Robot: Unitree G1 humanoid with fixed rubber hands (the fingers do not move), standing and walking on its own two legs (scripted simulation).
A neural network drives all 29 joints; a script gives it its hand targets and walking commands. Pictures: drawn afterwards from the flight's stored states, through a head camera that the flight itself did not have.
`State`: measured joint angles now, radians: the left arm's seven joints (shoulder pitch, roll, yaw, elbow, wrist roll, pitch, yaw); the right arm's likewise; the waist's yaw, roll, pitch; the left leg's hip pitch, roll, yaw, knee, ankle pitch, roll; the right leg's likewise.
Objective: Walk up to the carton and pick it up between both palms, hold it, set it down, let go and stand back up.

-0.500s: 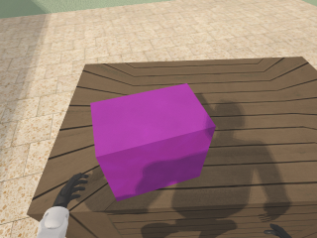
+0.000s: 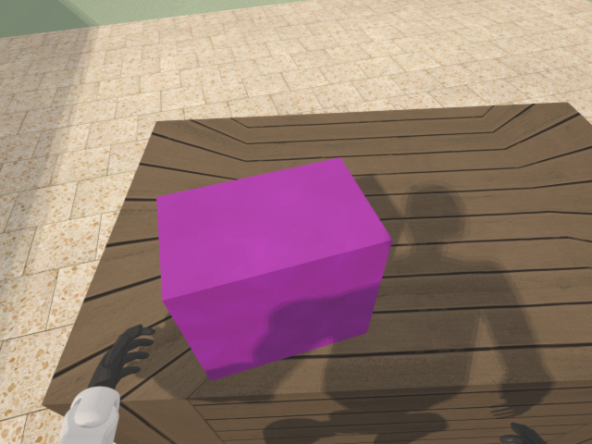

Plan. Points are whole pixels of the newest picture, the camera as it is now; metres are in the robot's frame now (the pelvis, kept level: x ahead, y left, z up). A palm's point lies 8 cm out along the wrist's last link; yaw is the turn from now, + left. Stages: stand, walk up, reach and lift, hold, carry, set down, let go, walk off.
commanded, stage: stand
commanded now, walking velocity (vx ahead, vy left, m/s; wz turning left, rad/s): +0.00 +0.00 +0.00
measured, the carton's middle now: (273, 272) +0.37 +0.05 +0.02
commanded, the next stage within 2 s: none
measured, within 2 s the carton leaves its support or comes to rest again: neither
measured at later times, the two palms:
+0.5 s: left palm (105, 381) +0.23 +0.29 -0.03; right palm out of the picture +0.10 -0.31 -0.09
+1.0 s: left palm (99, 380) +0.24 +0.29 -0.03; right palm out of the picture +0.07 -0.29 -0.09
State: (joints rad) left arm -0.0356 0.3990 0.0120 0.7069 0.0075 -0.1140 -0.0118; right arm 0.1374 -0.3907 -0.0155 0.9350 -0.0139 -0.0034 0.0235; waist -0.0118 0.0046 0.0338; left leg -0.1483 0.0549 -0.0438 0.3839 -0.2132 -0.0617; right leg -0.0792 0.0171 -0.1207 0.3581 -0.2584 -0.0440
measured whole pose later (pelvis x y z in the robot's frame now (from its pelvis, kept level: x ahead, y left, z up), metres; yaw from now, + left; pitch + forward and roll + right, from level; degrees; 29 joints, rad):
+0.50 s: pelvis -0.01 +0.00 +0.00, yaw -1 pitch -2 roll +0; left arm -0.05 0.41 0.02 0.72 0.01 -0.10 0.00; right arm 0.11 -0.39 -0.01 0.93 -0.02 0.01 0.02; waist -0.01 -0.01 0.04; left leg -0.14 0.07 -0.02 0.39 -0.21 -0.06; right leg -0.07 0.02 -0.11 0.35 -0.25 -0.04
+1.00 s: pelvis -0.01 +0.02 +0.00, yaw -1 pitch -2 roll +0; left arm -0.06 0.40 0.01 0.74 0.01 -0.11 -0.02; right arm 0.14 -0.39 -0.02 0.96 -0.02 -0.01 0.03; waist -0.02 -0.01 0.02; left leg -0.14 0.04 0.00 0.35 -0.18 -0.03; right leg -0.08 -0.01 -0.09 0.32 -0.22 -0.01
